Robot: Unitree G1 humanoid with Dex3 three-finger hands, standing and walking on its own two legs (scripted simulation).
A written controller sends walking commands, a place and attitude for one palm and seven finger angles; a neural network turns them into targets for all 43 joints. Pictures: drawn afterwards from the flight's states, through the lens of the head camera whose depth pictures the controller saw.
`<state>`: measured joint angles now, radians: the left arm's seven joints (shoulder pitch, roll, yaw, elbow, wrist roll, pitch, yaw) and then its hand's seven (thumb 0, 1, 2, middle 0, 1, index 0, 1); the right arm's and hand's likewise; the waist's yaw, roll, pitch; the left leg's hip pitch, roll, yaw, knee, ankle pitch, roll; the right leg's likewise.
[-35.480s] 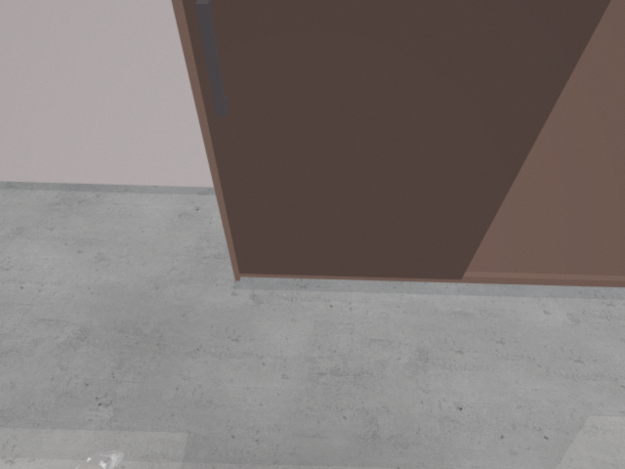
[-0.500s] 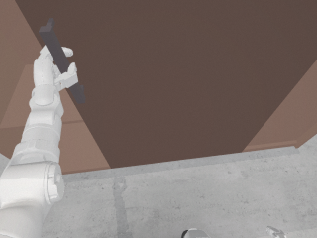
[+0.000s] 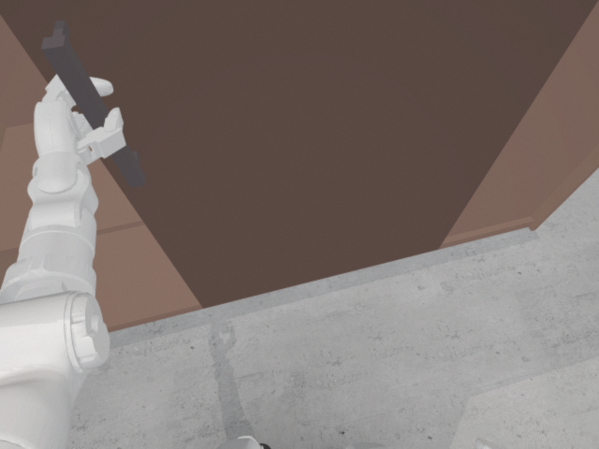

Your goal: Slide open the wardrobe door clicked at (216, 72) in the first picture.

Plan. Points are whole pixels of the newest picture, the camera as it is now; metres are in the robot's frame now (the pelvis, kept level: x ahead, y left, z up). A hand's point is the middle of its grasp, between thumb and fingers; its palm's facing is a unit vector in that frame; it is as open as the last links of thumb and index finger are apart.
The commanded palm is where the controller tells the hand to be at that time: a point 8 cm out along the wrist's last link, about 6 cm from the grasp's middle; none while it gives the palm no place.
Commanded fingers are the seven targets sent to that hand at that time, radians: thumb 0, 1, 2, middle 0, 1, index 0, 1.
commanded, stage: stop walking and hold the door there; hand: left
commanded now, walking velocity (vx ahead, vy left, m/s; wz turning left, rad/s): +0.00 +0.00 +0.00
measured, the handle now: (104, 115) +0.54 +0.25 +0.12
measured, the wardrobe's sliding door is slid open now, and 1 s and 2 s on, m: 0.42 0.42 0.42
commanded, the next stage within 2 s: loosen the grip on the handle in 0.36 s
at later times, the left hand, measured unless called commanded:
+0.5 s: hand (110, 130) +0.49 +0.22 +0.14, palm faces +0.21 -0.96 -0.17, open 6.1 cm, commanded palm +0.46 +0.26 +0.13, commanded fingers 0.00 0.54 0.73 -0.45 -1.40 -0.45 -1.40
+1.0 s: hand (108, 133) +0.50 +0.23 +0.13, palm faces +0.23 -0.96 -0.16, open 13.8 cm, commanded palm +0.46 +0.26 +0.13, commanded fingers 0.00 -0.55 0.20 -0.25 -1.15 -0.25 -1.15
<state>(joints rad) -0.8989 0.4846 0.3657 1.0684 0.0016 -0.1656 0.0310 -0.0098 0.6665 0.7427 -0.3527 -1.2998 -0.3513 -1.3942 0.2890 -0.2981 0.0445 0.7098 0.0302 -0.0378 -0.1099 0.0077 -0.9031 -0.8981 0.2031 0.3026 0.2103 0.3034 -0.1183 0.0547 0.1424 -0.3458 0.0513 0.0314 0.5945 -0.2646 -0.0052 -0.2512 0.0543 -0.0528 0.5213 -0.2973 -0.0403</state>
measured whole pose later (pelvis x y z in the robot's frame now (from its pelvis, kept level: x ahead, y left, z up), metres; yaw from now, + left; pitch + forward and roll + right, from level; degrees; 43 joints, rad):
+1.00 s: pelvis -0.02 +0.01 -0.01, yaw -1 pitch +10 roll -1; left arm -0.99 0.56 0.36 1.19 0.06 -0.13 0.01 0.00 -0.48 0.23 -0.32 -1.24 -0.33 -1.25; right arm 0.45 -0.28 -0.01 0.73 0.00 -0.07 -0.03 0.01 -0.91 -0.90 0.20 0.30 0.21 0.30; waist -0.16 -0.01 -0.04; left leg -0.56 0.03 0.06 0.63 -0.25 0.03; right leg -0.50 0.03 -0.03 0.60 -0.29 -0.02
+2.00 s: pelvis +0.01 +0.03 -0.01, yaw +0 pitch +9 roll -2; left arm -0.67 0.52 0.36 0.87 -0.06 -0.08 -0.14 -0.01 -0.54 0.20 -0.25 -1.15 -0.25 -1.15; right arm 0.42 -0.27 0.00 0.66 0.03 -0.03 -0.05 0.01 -0.91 -0.90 0.20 0.30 0.21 0.30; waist -0.07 0.01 -0.09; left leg -0.53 0.02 0.04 0.67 -0.31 0.05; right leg -0.43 0.02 -0.04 0.60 -0.33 0.00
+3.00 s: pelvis -0.01 +0.00 +0.00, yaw +0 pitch +2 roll -1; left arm -0.19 0.37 0.41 0.32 -0.27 0.02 -0.16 -0.01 -0.54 0.20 -0.25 -1.15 -0.25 -1.15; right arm 0.30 -0.26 0.03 0.67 0.06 -0.18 -0.11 0.01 -0.90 -0.90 0.20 0.30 0.21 0.30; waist 0.01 0.02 -0.08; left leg -0.37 0.03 0.04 0.61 -0.28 0.01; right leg -0.30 0.03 -0.04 0.59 -0.32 -0.03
